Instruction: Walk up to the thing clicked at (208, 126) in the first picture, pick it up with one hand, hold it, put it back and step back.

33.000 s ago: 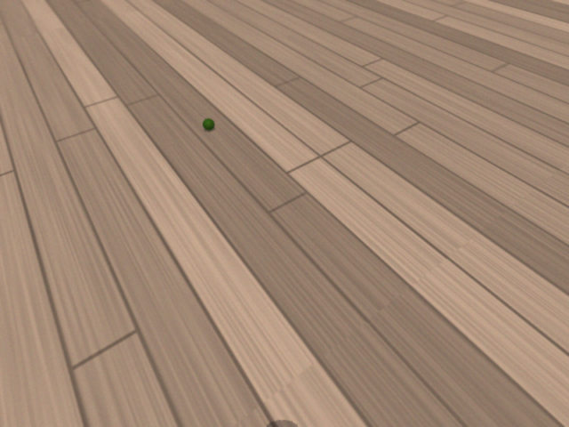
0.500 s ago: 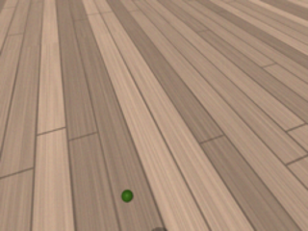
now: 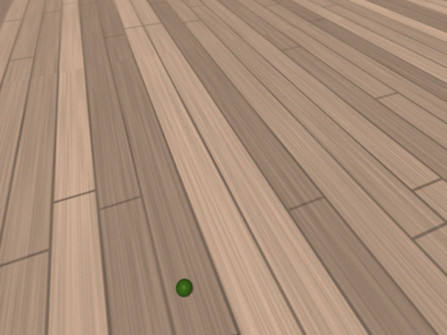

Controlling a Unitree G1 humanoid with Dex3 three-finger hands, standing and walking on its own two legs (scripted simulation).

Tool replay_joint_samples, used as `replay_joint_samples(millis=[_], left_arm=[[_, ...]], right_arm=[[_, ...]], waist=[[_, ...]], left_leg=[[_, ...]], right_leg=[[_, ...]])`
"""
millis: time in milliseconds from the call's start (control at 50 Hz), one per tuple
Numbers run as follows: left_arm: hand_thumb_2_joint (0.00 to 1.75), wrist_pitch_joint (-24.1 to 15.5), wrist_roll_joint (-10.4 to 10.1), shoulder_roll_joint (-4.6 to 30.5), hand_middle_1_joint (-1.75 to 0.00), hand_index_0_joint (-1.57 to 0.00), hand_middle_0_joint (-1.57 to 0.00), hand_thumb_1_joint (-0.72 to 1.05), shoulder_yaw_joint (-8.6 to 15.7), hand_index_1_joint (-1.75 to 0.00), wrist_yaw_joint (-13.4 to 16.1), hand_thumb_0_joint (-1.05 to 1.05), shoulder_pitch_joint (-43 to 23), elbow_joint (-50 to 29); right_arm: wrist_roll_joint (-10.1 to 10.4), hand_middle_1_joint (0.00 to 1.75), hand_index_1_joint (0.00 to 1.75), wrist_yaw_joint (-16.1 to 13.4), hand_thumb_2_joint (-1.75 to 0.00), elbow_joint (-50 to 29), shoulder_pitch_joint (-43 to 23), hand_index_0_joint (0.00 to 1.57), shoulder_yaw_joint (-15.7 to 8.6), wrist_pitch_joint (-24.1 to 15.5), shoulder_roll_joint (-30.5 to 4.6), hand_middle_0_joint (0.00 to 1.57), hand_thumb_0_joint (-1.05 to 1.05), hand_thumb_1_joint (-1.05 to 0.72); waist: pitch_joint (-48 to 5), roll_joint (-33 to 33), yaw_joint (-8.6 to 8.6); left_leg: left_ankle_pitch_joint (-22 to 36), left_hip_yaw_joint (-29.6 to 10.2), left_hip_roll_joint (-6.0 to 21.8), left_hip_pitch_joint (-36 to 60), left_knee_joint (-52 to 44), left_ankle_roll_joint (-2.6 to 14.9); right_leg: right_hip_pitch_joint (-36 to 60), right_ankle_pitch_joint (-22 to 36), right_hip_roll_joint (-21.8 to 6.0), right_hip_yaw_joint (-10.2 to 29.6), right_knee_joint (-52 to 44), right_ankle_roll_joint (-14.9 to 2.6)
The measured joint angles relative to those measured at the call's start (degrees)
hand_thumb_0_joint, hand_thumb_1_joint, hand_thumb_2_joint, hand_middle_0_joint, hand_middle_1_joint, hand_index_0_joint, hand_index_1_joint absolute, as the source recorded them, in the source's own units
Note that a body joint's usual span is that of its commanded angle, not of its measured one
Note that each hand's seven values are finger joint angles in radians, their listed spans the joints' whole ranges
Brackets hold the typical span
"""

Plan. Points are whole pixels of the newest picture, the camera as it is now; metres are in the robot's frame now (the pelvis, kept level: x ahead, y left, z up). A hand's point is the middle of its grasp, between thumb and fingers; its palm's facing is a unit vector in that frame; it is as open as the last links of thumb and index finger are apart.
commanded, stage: stand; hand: left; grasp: from above
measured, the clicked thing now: (184, 287) +0.43 +0.23 -0.74
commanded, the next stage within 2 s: step back in 1.46 s
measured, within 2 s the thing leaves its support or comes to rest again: neither
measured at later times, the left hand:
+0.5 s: hand out of the picture +0.06 +0.22 -0.16, palm faces +0.02 -0.96 -0.29, open 7.4 cm
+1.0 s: hand out of the picture +0.07 +0.22 -0.16, palm faces +0.02 -0.95 -0.30, open 7.4 cm
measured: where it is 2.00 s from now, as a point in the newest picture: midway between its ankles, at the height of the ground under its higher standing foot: outside the picture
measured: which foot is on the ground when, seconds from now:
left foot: down 0.00-1.00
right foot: down 0.00-1.00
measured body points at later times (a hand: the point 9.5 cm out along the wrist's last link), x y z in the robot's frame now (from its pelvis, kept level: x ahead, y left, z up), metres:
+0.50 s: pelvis +0.01 -0.01 +0.00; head +0.01 -0.01 +0.45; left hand +0.06 +0.27 -0.14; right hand +0.06 -0.27 -0.15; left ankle +0.02 +0.13 -0.74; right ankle +0.01 -0.14 -0.74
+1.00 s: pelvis +0.02 -0.01 +0.00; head +0.02 -0.01 +0.45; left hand +0.07 +0.27 -0.14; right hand +0.07 -0.28 -0.15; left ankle +0.02 +0.13 -0.74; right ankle +0.01 -0.14 -0.74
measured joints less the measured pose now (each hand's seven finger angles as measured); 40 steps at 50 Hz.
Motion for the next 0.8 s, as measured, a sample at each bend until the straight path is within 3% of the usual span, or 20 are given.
replay_joint_samples(millis=[440,800], left_arm=[[0.90,0.2,-0.5,-1.7,-0.30,-0.20,-0.20,0.90,-0.5,-0.30,-0.4,0.00,-0.8,1.3],[0.90,0.0,-0.4,-3.0,-0.30,-0.20,-0.20,0.90,-0.6,-0.30,-0.4,0.00,0.1,1.2]], right_arm=[[0.3,0.30,0.30,0.0,-0.90,1.3,-0.4,0.20,1.4,-0.1,1.4,0.20,0.01,-0.91],[0.4,0.30,0.30,-0.1,-0.90,1.6,0.1,0.20,1.3,-0.1,2.5,0.20,0.01,-0.91]], waist=[[-0.3,0.0,-0.15],[-0.1,-0.2,-0.22]], left_leg=[[0.1,0.4,0.5,1.0,-1.9,-0.43],[-0.5,0.5,0.7,0.9,-1.8,-0.55]], right_leg=[[0.5,-0.1,0.5,0.3,-1.3,-0.39],[0.3,-0.6,0.7,0.4,-1.3,-0.50]])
